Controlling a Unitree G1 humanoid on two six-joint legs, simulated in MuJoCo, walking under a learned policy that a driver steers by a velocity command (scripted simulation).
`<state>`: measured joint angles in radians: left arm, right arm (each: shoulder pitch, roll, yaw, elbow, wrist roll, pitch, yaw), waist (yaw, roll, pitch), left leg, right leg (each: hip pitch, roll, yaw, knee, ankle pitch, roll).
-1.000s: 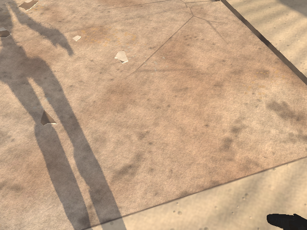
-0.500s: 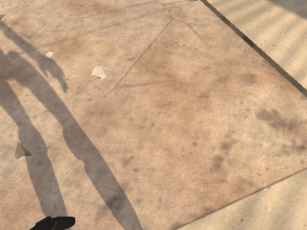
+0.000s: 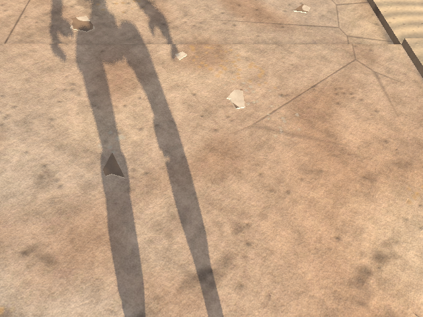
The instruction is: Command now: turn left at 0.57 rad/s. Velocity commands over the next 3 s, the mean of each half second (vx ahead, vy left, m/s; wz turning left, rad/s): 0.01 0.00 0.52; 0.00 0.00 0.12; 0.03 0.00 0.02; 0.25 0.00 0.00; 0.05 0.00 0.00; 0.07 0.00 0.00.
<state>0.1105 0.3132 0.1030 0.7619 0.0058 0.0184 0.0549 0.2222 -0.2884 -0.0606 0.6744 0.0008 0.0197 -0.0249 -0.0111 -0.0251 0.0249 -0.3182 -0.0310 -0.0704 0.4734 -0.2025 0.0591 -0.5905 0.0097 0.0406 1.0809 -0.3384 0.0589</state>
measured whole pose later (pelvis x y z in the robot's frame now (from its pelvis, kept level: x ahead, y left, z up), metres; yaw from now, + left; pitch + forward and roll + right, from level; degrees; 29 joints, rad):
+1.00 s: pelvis +0.00 +0.00 -0.01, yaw +17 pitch -1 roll +0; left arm 0.20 0.28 0.03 0.88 0.01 -0.01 0.02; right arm 0.19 -0.22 -0.02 0.67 -0.02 0.01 0.00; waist 0.03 0.00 0.03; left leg -0.20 -0.03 -0.04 0.52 -0.30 0.02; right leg -0.19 -0.06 0.01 0.48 -0.27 0.07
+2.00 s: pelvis +0.17 +0.02 -0.01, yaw +16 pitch +1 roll -1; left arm 0.43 0.22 0.02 1.06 0.00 -0.05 0.02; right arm 0.00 -0.23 -0.04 0.76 0.01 -0.07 0.02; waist 0.08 0.03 0.05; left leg -0.47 0.00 0.03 0.50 0.04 0.05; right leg 0.08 0.03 -0.02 0.32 -0.41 -0.02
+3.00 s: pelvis +0.31 +0.06 -0.01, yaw +17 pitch -1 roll +0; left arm 0.21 0.21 0.03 1.06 0.00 0.01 0.05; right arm 0.11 -0.22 -0.03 1.09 0.01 -0.01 -0.01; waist 0.00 -0.01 0.03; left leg -0.22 -0.03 0.03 0.52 -0.29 0.04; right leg -0.09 -0.03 0.01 0.48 -0.37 0.03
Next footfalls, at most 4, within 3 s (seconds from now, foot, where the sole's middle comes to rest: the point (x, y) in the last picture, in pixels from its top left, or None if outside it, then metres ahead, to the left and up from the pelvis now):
0.28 right None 0.08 -0.14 -0.78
0.64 left None -0.01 0.11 -0.78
2.00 left None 0.31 0.16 -0.78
2.30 right None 0.32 -0.07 -0.78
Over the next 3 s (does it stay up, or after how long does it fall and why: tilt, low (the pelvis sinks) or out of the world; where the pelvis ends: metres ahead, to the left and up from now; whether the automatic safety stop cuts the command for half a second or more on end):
stays up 0.31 0.06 -0.01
